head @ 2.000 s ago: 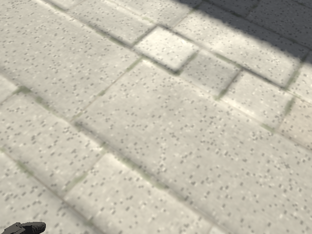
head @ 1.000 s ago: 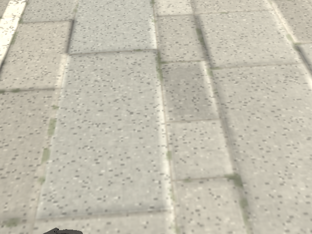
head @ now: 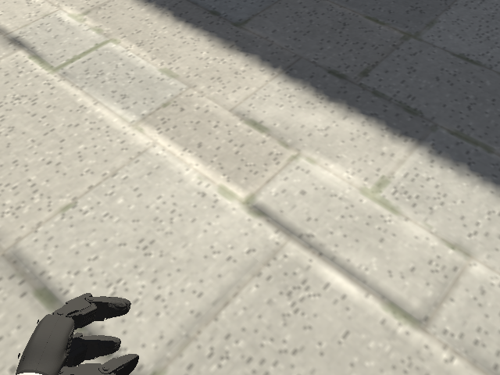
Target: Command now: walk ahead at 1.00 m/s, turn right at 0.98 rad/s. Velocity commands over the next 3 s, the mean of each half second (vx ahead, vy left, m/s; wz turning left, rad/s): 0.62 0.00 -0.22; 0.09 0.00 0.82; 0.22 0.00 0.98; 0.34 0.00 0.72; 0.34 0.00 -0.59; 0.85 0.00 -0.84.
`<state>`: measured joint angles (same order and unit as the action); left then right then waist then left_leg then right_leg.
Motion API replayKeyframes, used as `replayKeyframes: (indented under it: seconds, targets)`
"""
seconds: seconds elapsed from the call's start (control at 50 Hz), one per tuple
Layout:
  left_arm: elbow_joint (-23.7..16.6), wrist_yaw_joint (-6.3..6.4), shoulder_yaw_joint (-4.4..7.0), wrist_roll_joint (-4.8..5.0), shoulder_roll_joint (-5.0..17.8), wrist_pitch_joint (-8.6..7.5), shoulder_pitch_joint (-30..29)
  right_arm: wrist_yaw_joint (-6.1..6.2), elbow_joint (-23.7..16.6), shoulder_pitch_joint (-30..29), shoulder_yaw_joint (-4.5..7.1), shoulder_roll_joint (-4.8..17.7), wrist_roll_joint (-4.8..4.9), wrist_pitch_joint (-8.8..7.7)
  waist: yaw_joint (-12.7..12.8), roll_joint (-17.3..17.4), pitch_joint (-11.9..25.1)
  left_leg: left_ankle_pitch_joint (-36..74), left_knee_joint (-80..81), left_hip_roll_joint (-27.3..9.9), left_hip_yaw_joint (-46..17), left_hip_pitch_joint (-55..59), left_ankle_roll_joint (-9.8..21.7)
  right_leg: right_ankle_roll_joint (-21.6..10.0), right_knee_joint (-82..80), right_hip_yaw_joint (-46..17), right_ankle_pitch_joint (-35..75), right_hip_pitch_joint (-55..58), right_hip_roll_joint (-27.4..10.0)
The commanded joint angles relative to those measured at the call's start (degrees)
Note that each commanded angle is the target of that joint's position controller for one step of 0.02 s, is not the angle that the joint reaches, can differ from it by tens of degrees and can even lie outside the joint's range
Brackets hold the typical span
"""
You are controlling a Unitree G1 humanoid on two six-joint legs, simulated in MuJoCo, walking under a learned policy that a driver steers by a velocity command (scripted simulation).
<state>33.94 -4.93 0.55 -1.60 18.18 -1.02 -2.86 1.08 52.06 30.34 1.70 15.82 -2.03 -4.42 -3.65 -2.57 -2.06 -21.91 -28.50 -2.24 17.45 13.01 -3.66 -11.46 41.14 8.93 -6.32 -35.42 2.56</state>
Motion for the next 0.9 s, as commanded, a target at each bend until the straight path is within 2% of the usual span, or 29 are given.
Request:
replayKeyframes:
  seconds: [0.02,0.04,0.06,0.08,0.1,0.12,0.14,0.16,0.2,0.24,0.26,0.28,0.32,0.36,0.38,0.4,0.42,0.44,0.46,0.48,0.5,0.52,0.56,0.6,0.64,0.68,0.72,0.8,0.9]
  targets:
    - [8.2,3.49,6.59,1.83,13.5,0.84,29.3,-0.67,-9.1,-12.0,2.45,9.8,-0.89,0.16,16.0,-6.4,8.8,8.0,-54.3,0.5,-4.2,-41.7,3.1,-5.7,-5.7,-15.7,-5.8,50.7,-2.2]
    - [4.8,3.63,7.63,-0.46,20.7,1.88,24.7,-0.61,-16.2,-7.3,1.34,7.5,0.18,-0.85,8.9,-12.5,18.2,-8.1,-71.8,4.7,-14.2,-62.2,0.7,-17.9,-13.0,-48.0,-3.2,65.7,-16.3]
    - [3.4,4.56,7.79,-0.07,18.3,2.24,27.3,-0.67,-17.7,-13.8,1.07,10.2,0.0,-2.39,13.0,-0.9,20.3,-2.5,-69.3,2.2,-22.7,-66.8,1.2,-18.2,-22.9,-56.6,-14.8,63.8,-18.2]
    - [5.1,5.21,7.15,0.31,14.9,1.72,25.5,-0.72,-17.7,-15.7,0.68,10.0,0.09,-3.11,10.0,4.1,9.5,0.5,-61.5,-0.8,-23.3,-66.5,1.8,-15.4,-27.0,-53.8,-16.5,52.7,-17.2]
    - [6.1,5.44,6.44,0.49,12.4,0.8,23.8,-0.61,-17.5,-16.7,0.47,9.4,-0.46,-2.91,6.4,7.6,3.6,0.9,-54.6,-2.9,-22.9,-62.1,1.6,-13.0,-27.6,-48.6,-11.4,42.0,-14.6]
    - [6.0,5.71,5.9,0.46,11.4,-0.27,21.8,-0.53,-16.9,-15.8,0.16,8.8,-1.6,-1.83,3.6,8.3,1.1,-0.6,-50.9,-3.9,-23.1,-57.2,1.0,-11.8,-27.2,-43.3,-5.6,33.7,-11.7]
    - [5.9,5.89,4.8,0.51,8.9,-1.16,19.4,-0.58,-15.6,-12.9,0.06,8.4,-2.08,-0.24,0.5,9.2,-1.4,-1.0,-47.1,-5.2,-22.2,-52.5,0.2,-10.8,-27.1,-37.6,5.0,26.1,-10.9]
    - [6.2,5.59,3.98,0.81,7.2,-2.09,19.0,-0.71,-15.2,-12.0,-0.08,7.5,-2.05,0.91,-0.7,9.7,-2.3,-2.2,-42.5,-6.0,-20.9,-48.4,-0.5,-10.1,-27.1,-33.1,16.9,20.3,-10.2]
    - [8.0,4.75,3.75,0.96,7.1,-3.66,19.0,-1.21,-16.4,-15.5,-1.12,3.7,-1.33,1.14,-0.6,8.7,-3.5,5.7,-29.6,-5.4,-17.0,-42.9,-0.1,-6.8,-27.1,-22.4,36.9,14.5,-6.1]
    - [9.9,3.86,3.48,1.63,5.7,-4.68,20.5,-2.12,-16.3,-18.0,-2.1,0.6,-0.06,0.56,1.8,4.3,-0.9,22.7,-15.9,-3.0,-13.6,-35.6,2.7,-1.7,-26.8,-13.9,41.0,15.1,-1.2]
    - [8.4,5.52,3.11,4.01,3.3,-4.99,20.5,-1.69,-16.9,-24.9,-1.27,1.8,2.8,-2.07,6.6,6.7,0.2,30.7,-11.1,-1.1,-15.5,-36.2,2.1,-0.8,-25.9,-15.1,30.9,17.3,-3.0]
    - [9.8,6.37,2.95,3.93,5.2,-4.73,22.7,-2.03,-17.5,-26.6,-1.26,1.7,3.22,-3.06,7.0,5.8,1.3,36.0,-5.1,0.4,-14.9,-37.7,2.6,-0.2,-26.5,-14.5,28.0,22.7,-4.1]
    - [11.7,7.01,3.4,2.13,7.3,-3.73,25.5,-3.04,-18.3,-28.8,-0.64,2.6,3.35,-3.78,8.5,0.4,1.8,42.7,0.5,2.3,-15.6,-36.3,4.4,2.4,-24.5,-13.9,25.0,27.9,-6.0]
    - [11.6,7.14,3.38,0.39,7.3,-2.82,24.6,-3.73,-17.3,-24.0,1.52,6.7,3.01,-3.48,5.6,-1.7,5.0,39.3,-0.7,6.8,-14.6,-30.7,5.8,5.3,-17.6,-12.2,33.1,31.7,-6.0]
    - [10.4,7.34,3.6,0.22,7.9,-2.32,21.5,-4.01,-15.6,-16.8,2.88,9.0,2.92,-3.16,1.4,-3.3,7.3,35.8,-1.8,8.3,-13.9,-25.6,6.2,6.8,-9.9,-11.2,38.9,32.1,-5.7]
    - [8.7,7.49,3.67,0.09,8.3,-1.76,16.7,-3.99,-13.2,-7.5,3.83,10.3,2.89,-2.72,-4.6,-3.4,9.5,35.9,-0.8,7.3,-14.9,-18.3,7.0,9.1,3.3,-9.6,39.8,29.0,-4.6]
    - [6.8,7.38,3.08,-1.29,5.2,-1.59,17.7,-3.48,-12.3,-2.2,4.2,12.8,2.36,-2.38,-4.6,8.9,12.6,53.7,-1.8,-1.1,-25.2,-7.4,10.5,12.3,28.0,-7.0,8.8,18.5,1.6]
    - [6.1,6.17,1.27,-0.6,-1.2,-1.74,31.3,-3.59,-15.9,-7.6,3.34,14.2,-0.38,-2.54,4.6,19.5,21.4,61.8,-1.6,-16.1,-55.9,8.3,23.5,16.3,48.5,-14.0,-31.8,0.0,8.6]
    - [6.3,5.18,1.42,0.99,3.7,-1.9,32.6,-3.5,-18.9,-12.1,4.3,13.8,0.0,-1.67,2.5,12.4,28.4,39.8,5.7,-18.1,-65.3,7.6,25.9,15.2,53.3,-20.8,-25.7,-1.9,5.5]
    - [4.3,5.12,2.46,1.71,7.5,-1.57,24.4,-2.85,-21.0,-16.6,4.05,11.3,1.27,-0.22,1.5,4.9,20.5,19.2,8.5,-14.6,-60.6,-2.6,23.1,13.4,49.4,-20.1,-21.1,-2.9,2.8]
    - [2.5,5.55,2.86,1.27,7.9,-1.15,18.2,-2.45,-21.2,-19.0,3.24,9.3,2.34,0.94,2.7,-2.2,11.0,10.1,11.9,-10.8,-55.7,-15.0,20.5,12.8,44.5,-18.4,-18.3,-4.1,1.4]
    - [1.5,6.17,2.88,0.67,7.3,-0.5,16.6,-2.07,-21.6,-20.2,3.09,9.4,2.33,1.34,4.2,-2.5,7.7,8.5,13.5,-8.4,-53.7,-22.5,19.3,12.7,40.0,-18.3,-16.5,-2.7,0.5]
    - [1.4,6.58,2.89,0.22,5.8,0.12,17.8,-1.76,-21.8,-21.7,3.4,9.4,2.05,1.84,6.3,2.0,4.4,12.0,14.5,-2.7,-48.0,-30.2,16.8,13.0,30.2,-18.3,-15.0,1.1,-0.8]
    - [1.6,7.27,2.51,-0.31,3.6,-0.27,17.1,-1.13,-21.0,-20.2,3.76,9.6,2.44,2.19,5.7,3.9,6.2,25.8,12.0,-1.0,-44.7,-30.6,16.1,14.3,22.5,-17.3,-14.0,2.0,-0.3]
    - [1.0,7.8,2.65,-0.18,3.3,-0.15,14.7,0.0,-20.4,-18.7,4.54,11.4,2.94,3.17,5.0,4.7,9.9,30.9,9.7,-0.9,-45.0,-27.9,15.0,16.0,18.4,-18.1,-12.0,1.4,0.7]
    - [0.7,8.1,3.05,0.59,3.9,0.27,12.2,1.16,-20.8,-19.2,5.04,12.4,3.76,4.67,4.5,6.0,11.2,22.9,9.3,0.0,-46.4,-26.2,12.4,16.8,15.3,-19.5,-8.6,0.1,1.0]
    - [0.3,8.13,3.33,1.07,4.0,0.25,9.3,1.96,-21.2,-19.5,5.19,12.4,4.09,5.99,3.5,7.8,9.8,13.6,9.9,1.3,-47.9,-26.1,10.4,16.9,11.7,-20.4,-6.4,-0.5,1.3]
    - [-0.1,7.61,3.81,1.42,4.0,-1.32,4.8,2.37,-21.2,-18.2,5.72,11.7,3.69,7.23,1.5,11.1,7.4,9.0,9.3,2.6,-51.1,-23.1,10.4,16.5,3.7,-21.5,-5.6,0.7,2.1]
    - [0.6,6.26,4.69,1.81,5.1,-3.56,3.1,1.98,-22.5,-18.5,6.27,11.3,3.59,7.53,1.1,12.3,7.1,19.9,4.8,2.6,-56.2,-20.1,11.5,15.4,-9.3,-22.1,-6.9,9.4,3.4]
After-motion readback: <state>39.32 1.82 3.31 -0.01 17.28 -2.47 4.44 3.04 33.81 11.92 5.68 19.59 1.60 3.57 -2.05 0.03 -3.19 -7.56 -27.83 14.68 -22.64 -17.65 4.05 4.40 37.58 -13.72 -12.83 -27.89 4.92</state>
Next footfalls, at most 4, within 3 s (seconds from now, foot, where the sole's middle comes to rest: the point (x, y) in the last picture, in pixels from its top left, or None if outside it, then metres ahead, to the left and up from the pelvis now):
0.02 right None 0.19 -0.02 -0.74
0.40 left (222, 318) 0.61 0.06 -0.74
0.98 right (276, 282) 0.71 -0.09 -0.74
1.54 left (202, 352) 0.53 0.12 -0.74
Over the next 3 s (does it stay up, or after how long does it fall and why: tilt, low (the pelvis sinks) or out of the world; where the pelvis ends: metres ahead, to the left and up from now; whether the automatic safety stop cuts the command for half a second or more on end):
stays up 1.06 0.50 0.02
